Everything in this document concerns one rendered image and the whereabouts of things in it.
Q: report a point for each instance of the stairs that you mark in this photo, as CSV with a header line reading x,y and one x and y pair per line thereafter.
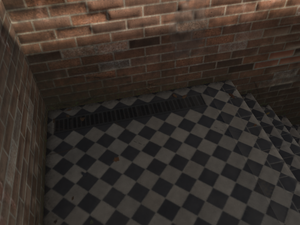
x,y
283,135

